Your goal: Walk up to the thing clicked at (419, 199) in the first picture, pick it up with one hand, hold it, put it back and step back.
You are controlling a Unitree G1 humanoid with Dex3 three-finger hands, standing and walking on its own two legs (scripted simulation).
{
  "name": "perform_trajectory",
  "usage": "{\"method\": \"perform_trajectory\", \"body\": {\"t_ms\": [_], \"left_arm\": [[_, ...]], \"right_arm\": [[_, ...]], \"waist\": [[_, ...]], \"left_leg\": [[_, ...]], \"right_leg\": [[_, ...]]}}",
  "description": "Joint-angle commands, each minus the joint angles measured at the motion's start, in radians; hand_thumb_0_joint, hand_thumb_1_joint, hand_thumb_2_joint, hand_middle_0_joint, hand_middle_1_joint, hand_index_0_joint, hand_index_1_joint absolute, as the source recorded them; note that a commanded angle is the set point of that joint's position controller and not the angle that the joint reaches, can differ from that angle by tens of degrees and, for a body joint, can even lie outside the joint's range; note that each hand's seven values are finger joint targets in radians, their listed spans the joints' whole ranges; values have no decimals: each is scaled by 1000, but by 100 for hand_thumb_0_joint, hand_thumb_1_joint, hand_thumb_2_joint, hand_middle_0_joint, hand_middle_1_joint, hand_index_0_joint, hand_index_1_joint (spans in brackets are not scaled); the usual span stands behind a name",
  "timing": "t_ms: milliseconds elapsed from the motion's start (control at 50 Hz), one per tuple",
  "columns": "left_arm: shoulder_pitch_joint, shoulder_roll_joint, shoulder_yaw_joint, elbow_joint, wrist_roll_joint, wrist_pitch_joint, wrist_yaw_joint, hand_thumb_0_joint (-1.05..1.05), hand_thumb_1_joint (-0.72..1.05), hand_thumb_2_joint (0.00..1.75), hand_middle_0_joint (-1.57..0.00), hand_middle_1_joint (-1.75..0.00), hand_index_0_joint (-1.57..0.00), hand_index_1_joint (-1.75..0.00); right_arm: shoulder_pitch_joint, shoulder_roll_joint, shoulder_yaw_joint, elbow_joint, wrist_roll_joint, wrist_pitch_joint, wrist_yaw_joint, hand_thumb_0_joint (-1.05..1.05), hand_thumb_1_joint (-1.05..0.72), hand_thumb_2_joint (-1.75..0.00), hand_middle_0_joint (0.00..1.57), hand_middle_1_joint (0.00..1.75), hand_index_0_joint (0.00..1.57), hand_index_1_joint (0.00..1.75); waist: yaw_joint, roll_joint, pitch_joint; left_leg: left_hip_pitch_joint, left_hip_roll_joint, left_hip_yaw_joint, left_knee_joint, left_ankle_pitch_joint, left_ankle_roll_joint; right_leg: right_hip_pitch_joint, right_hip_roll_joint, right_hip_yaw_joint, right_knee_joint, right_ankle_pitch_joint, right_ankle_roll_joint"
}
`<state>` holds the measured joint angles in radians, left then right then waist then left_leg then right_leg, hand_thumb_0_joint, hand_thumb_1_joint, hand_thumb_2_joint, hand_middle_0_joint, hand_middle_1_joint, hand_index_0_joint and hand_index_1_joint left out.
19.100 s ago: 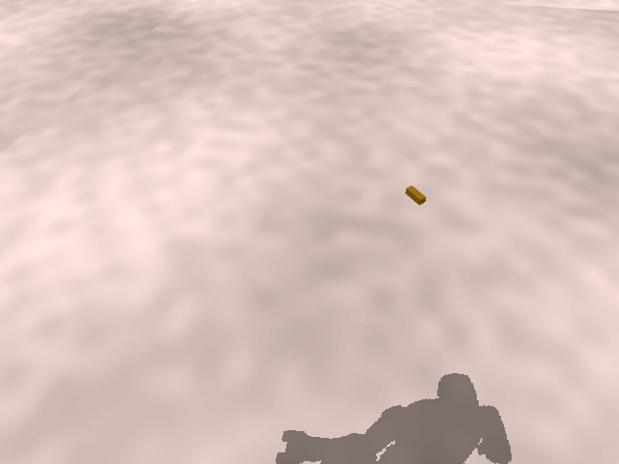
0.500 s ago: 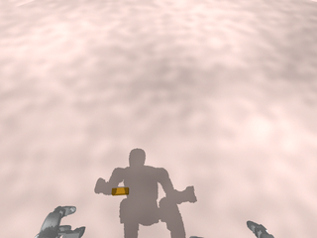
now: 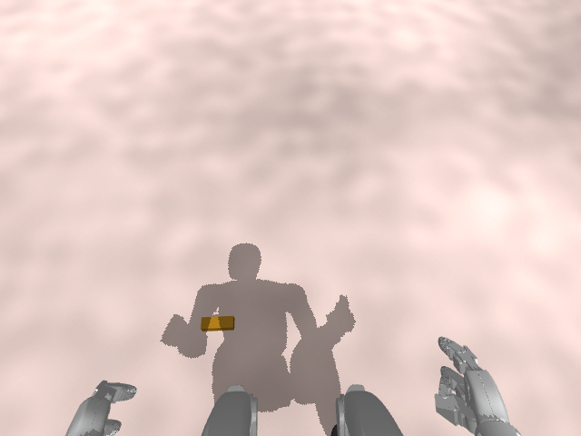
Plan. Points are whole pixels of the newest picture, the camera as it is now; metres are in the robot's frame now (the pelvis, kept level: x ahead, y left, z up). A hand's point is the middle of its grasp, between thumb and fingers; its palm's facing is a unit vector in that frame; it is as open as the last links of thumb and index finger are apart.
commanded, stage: rise first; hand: left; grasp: from above
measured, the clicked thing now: (218, 323) +0.43 +0.22 -0.67
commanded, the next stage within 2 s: none
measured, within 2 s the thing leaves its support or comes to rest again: neither
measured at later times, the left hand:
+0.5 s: hand (157, 384) +0.23 +0.27 -0.32, palm faces -0.43 -0.47 -0.77, open 13.3 cm
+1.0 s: hand (176, 345) +0.33 +0.28 -0.45, palm faces -0.47 -0.10 -0.88, open 13.3 cm
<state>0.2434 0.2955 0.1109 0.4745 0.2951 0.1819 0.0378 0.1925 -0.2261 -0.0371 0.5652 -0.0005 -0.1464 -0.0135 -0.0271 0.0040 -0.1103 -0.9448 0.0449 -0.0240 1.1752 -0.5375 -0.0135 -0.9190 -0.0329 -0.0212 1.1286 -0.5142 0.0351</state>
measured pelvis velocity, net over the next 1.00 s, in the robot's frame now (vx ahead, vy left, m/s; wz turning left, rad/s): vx -0.09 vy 0.00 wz -0.07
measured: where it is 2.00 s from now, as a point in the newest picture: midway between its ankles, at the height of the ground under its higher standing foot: outside the picture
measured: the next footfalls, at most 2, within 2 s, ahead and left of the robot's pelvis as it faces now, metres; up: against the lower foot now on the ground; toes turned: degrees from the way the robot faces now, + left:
none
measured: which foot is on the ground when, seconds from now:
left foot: down 0.00-1.00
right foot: down 0.00-1.00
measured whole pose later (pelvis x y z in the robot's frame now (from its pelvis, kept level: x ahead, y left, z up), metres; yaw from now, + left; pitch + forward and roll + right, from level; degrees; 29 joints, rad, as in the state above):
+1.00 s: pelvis -0.09 +0.00 -0.30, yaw -4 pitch +32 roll -6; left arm -0.68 0.66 0.11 1.17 1.13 -0.25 0.28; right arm 0.16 -0.27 -0.03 0.76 -0.08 -0.06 0.09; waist -0.13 0.00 -0.10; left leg -2.15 0.02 -0.12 2.25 -0.66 -0.02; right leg -2.10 -0.02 -0.03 2.18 -0.64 0.04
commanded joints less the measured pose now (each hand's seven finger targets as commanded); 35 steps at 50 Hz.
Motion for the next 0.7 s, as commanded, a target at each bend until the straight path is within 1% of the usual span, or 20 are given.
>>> {"method": "perform_trajectory", "body": {"t_ms": [0, 40, 120, 180, 220, 240, 260, 280, 340, 380, 420, 440, 460, 520, 540, 560, 600, 620, 640, 680], "left_arm": [[52, 156, 57, -187, 23, 0, 20, 0, -46, 85, -21, -94, -21, -94], [-11, 176, 55, -206, 39, -5, 22, 0, -47, 86, -19, -96, -19, -96], [-93, 189, 50, -107, 107, -50, 33, 0, -48, 88, -18, -97, -18, -97], [-146, 213, 46, -69, 174, -105, 45, 0, -43, 87, -19, -96, -19, -96], [-219, 237, 40, -44, 221, -143, 58, 0, -40, 87, -18, -95, -19, -95], [-247, 231, 19, -32, 243, -162, 63, 0, -40, 87, -20, -94, -20, -94], [-292, 256, 37, -18, 265, -181, 74, 0, -41, 88, -20, -92, -19, -92], [-309, 303, 66, 2, 289, -195, 84, 0, -41, 88, -20, -92, -20, -93], [-368, 347, 81, 47, 355, -235, 113, 0, -42, 88, -21, -93, -21, -93], [-423, 349, 70, 87, 384, -251, 124, 0, -42, 88, -21, -93, -21, -93], [-510, 389, 84, 123, 416, -269, 134, 0, -41, 88, -21, -93, -21, -93], [-552, 379, 62, 130, 437, -279, 134, 0, -41, 88, -21, -92, -21, -93], [-605, 416, 78, 148, 458, -288, 138, 0, -41, 88, -24, -90, -23, -91], [-715, 442, 61, 203, 510, -318, 150, 0, -38, 86, -26, -86, -25, -88], [-760, 461, 68, 224, 531, -327, 156, 0, -39, 88, -24, -89, -23, -90], [-791, 478, 69, 239, 547, -336, 163, 0, -37, 87, -24, -88, -23, -89], [-850, 504, 71, 297, 587, -349, 172, 0, -38, 90, -22, -88, -21, -89], [-860, 534, 92, 321, 601, -355, 177, 0, -37, 89, -21, -89, -21, -90], [-897, 527, 75, 339, 623, -362, 182, 0, -39, 92, -19, -91, -18, -91], [-928, 556, 91, 391, 658, -372, 196, 0, -39, 92, -18, -92, -18, -92]], "right_arm": [[-1, -155, -61, -140, 5, -58, -9, 0, -93, -91, 20, 30, 20, 30], [-5, -160, -58, -138, 6, -66, -8, 0, -92, -90, 20, 30, 20, 30], [-20, -164, -55, -124, 7, -87, -3, 0, -92, -90, 20, 30, 20, 30], [-31, -177, -60, -106, 7, -102, 11, 0, -89, -90, 20, 30, 20, 30], [-41, -193, -70, -96, 5, -108, 18, 0, -87, -89, 20, 30, 20, 30], [-42, -194, -68, -87, 6, -112, 20, 0, -88, -89, 20, 30, 20, 30], [-47, -202, -73, -79, 6, -113, 24, 0, -87, -89, 20, 30, 20, 30], [-52, -208, -78, -65, 7, -113, 24, 0, -88, -90, 20, 30, 20, 30], [-52, -215, -81, -42, 7, -106, 29, 0, -90, -90, 20, 30, 20, 30], [-45, -216, -84, -20, 2, -100, 34, 0, -91, -90, 20, 30, 20, 30], [-37, -219, -90, 1, -3, -90, 40, 0, -90, -90, 20, 30, 20, 30], [-29, -220, -93, 9, -5, -86, 43, 0, -90, -90, 20, 30, 20, 30], [-18, -225, -96, 17, -6, -81, 44, 0, -91, -91, 20, 30, 20, 30], [0, -224, -99, 41, -13, -66, 47, 0, -91, -90, 20, 30, 20, 30], [9, -228, -98, 50, -17, -61, 50, 0, -90, -90, 20, 30, 20, 30], [16, -227, -100, 60, -21, -55, 51, 0, -89, -90, 20, 30, 20, 30], [28, -235, -102, 68, -24, -41, 54, 0, -87, -90, 20, 30, 20, 30], [27, -240, -102, 73, -27, -34, 55, 0, -87, -89, 20, 30, 20, 30], [32, -240, -103, 75, -27, -28, 56, 0, -86, -89, 20, 30, 20, 30], [41, -247, -100, 89, -33, -14, 59, 0, -87, -89, 20, 30, 20, 30]], "waist": [[-4, 75, -263], [-17, 79, -271], [-30, 36, -280], [-12, 56, -357], [-19, 73, -386], [-25, 98, -404], [-23, 91, -417], [1, 102, -434], [8, 110, -511], [-1, 95, -552], [2, 67, -584], [-1, 70, -608], [-2, 57, -621], [-13, 8, -657], [-18, 21, -665], [-7, 24, -680], [-18, 32, -684], [-6, 33, -679], [-16, 61, -670], [-16, 70, -647]], "left_leg": [[136, -16, -10, -122, 243, 10], [100, -15, -15, -79, 251, 9], [-52, -29, -2, 52, 197, 19], [-116, -34, -4, 136, 210, 16], [-171, -34, -10, 186, 184, 11], [-184, -32, -18, 208, 182, 8], [-220, -33, -25, 228, 152, 7], [-240, -33, -22, 248, 129, 6], [-308, -38, -12, 336, 147, 8], [-372, -45, 8, 411, 159, 17], [-436, -46, 15, 471, 145, 24], [-455, -47, 22, 503, 145, 26], [-488, -48, 24, 522, 121, 27], [-579, -48, 38, 600, 71, 38], [-598, -49, 36, 615, 60, 38], [-612, -48, 41, 635, 60, 39], [-638, -48, 37, 657, 34, 40], [-638, -47, 29, 661, 13, 39], [-656, -49, 29, 665, -12, 35], [-670, -48, 19, 680, -52, 37]], "right_leg": [[39, 34, -23, -64, 188, -50], [-11, 32, -23, -18, 192, -51], [-131, 31, -16, 79, 156, -50], [-218, 26, -10, 185, 160, -54], [-292, 24, -9, 252, 139, -56], [-336, 25, -10, 290, 138, -58], [-375, 25, -12, 317, 115, -59], [-403, 25, -9, 339, 95, -60], [-465, 27, -7, 416, 110, -62], [-483, 29, -5, 450, 130, -58], [-506, 29, -4, 486, 125, -55], [-520, 31, -1, 502, 127, -54], [-526, 31, -2, 512, 109, -54], [-523, 34, 5, 532, 72, -45], [-546, 34, -1, 557, 59, -47], [-546, 34, 0, 567, 57, -45], [-593, 36, -13, 596, 21, -49], [-628, 37, -23, 615, -10, -52], [-661, 40, -30, 633, -36, -56], [-722, 43, -47, 663, -77, -60]]}}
